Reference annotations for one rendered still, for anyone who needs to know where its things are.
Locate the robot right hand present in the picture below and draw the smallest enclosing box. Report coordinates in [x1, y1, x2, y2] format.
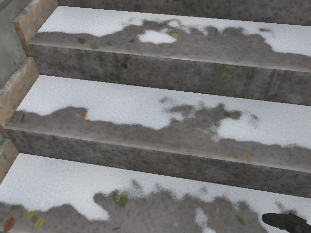
[261, 213, 311, 233]

